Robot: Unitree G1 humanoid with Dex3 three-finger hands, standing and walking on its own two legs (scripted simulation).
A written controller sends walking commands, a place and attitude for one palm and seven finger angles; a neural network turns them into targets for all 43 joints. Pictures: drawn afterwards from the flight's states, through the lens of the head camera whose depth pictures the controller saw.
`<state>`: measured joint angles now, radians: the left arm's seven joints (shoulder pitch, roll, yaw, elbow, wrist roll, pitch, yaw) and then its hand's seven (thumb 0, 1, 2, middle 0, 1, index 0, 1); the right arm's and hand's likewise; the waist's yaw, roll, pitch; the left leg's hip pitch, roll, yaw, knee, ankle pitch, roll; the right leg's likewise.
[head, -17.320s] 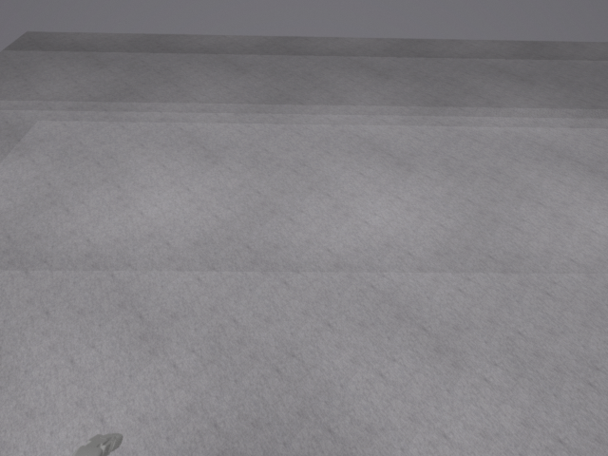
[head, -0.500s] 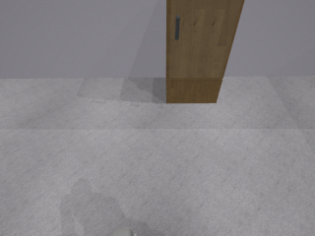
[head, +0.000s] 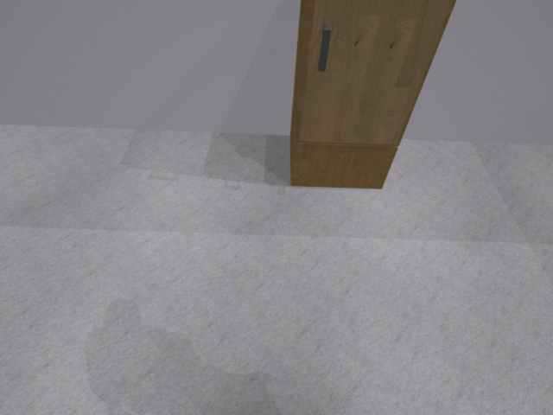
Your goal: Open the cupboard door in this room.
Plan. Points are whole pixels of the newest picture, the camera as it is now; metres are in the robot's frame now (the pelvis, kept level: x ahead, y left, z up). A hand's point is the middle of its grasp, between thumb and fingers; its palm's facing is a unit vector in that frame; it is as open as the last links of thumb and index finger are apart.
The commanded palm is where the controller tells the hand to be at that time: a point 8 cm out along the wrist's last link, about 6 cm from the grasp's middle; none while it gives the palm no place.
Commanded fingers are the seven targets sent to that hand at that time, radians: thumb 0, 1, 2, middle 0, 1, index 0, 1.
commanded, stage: stand and wait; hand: left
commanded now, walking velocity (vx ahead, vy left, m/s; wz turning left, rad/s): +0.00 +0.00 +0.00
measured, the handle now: (323, 47) +1.22 -0.08 -0.03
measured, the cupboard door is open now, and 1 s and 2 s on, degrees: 0 0 0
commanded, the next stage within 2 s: look at it before walking up in 0.54 s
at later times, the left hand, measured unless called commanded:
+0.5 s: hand out of the picture +0.03 +0.14 -0.17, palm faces +0.02 -0.99 -0.16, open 7.3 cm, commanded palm none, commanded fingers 0.00 0.90 0.90 -0.20 -0.30 -0.20 -0.30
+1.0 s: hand out of the picture +0.02 +0.13 -0.17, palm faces +0.04 -0.99 -0.15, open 7.4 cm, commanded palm none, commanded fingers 0.00 0.90 0.90 -0.20 -0.30 -0.20 -0.30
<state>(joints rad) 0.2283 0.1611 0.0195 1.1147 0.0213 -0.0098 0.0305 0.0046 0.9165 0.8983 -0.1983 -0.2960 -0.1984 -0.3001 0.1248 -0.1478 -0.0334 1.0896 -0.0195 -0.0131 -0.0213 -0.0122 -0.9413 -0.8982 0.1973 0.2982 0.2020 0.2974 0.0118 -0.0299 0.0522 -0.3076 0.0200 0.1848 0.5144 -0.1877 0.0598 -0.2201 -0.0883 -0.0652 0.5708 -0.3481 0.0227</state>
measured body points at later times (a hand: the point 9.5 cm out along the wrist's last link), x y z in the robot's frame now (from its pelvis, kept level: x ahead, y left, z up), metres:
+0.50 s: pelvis +0.04 -0.02 +0.01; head +0.06 -0.02 +0.46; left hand +0.03 +0.19 -0.15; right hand +0.01 -0.23 -0.15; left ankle +0.06 +0.09 -0.73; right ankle -0.01 -0.14 -0.73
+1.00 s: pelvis +0.05 -0.02 +0.01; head +0.06 -0.02 +0.46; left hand +0.02 +0.18 -0.15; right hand +0.04 -0.24 -0.15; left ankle +0.06 +0.09 -0.73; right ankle -0.01 -0.14 -0.73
